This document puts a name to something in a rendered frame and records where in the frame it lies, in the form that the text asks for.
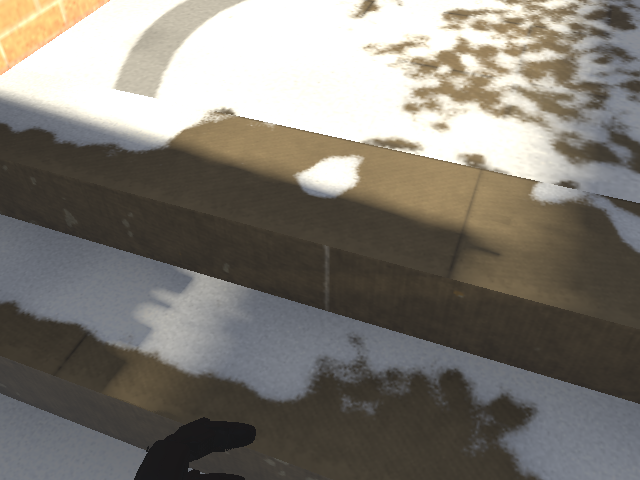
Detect stairs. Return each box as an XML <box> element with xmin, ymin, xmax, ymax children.
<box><xmin>0</xmin><ymin>159</ymin><xmax>640</xmax><ymax>480</ymax></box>

